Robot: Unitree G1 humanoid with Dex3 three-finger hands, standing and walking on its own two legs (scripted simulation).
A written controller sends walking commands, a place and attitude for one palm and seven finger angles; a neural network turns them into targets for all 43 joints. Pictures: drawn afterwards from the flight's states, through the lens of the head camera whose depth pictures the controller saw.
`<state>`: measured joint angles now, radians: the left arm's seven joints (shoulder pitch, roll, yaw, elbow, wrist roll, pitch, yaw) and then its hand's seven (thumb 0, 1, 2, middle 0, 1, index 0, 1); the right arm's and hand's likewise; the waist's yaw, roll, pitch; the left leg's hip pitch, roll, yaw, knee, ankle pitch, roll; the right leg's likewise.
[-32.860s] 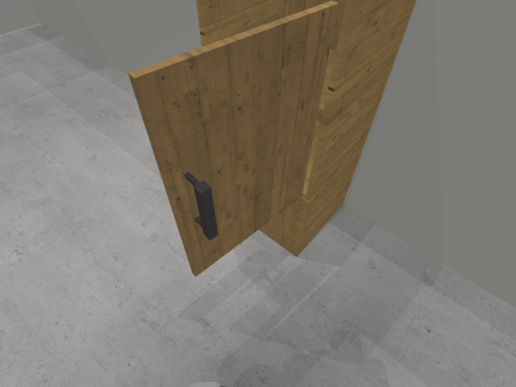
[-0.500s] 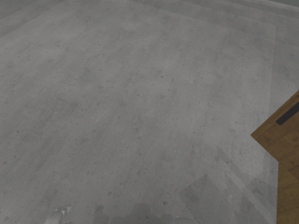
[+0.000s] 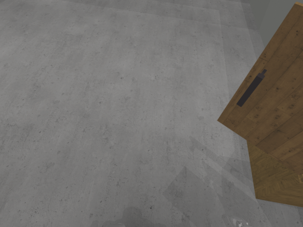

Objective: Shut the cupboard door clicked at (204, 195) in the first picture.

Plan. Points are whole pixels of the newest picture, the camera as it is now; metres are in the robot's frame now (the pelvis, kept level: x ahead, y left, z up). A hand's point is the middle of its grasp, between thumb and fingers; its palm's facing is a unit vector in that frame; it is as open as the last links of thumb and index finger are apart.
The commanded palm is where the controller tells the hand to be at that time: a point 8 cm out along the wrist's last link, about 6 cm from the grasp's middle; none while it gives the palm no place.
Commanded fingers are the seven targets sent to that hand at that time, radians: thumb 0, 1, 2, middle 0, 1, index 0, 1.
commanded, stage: turn to face it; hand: left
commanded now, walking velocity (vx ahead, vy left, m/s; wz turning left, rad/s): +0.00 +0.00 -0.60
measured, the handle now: (251, 88) +0.62 -0.34 -0.03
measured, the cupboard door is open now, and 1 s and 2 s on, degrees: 58 58 58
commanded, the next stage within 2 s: take the last steps up to it in 0.96 s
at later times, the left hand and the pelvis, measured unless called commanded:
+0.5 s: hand (110, 203) +0.19 +0.13 -0.14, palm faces -0.31 -0.91 -0.29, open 7.4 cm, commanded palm none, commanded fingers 0.00 0.90 0.90 -0.20 -0.30 -0.20 -0.30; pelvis +0.02 -0.03 +0.00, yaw -18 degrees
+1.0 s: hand (117, 186) +0.25 +0.12 -0.15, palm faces -0.48 -0.86 -0.20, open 7.4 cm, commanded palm none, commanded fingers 0.00 0.90 0.90 -0.20 -0.30 -0.20 -0.30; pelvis +0.06 -0.01 +0.02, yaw -31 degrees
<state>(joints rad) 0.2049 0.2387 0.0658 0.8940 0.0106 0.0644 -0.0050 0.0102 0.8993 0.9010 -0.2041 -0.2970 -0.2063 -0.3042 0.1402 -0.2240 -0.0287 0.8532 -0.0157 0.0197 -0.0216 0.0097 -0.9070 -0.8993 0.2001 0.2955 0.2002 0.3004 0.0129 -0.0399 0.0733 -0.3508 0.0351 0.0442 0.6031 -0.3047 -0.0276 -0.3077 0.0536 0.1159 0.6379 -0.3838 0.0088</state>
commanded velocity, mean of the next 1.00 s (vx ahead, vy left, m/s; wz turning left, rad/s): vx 0.00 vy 0.00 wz -0.47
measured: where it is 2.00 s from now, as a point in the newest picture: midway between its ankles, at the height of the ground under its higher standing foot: outside the picture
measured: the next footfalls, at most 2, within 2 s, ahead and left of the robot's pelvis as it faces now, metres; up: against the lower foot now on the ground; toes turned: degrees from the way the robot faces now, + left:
right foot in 0.38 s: +0.00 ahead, -0.14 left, +0.00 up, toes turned -19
left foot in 0.76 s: +0.16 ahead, +0.06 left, +0.00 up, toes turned -22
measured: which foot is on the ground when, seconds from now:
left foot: down 0.00-0.38, up 0.40-0.74, down 0.76-1.00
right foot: up 0.00-0.36, down 0.38-0.78, up 0.80-1.00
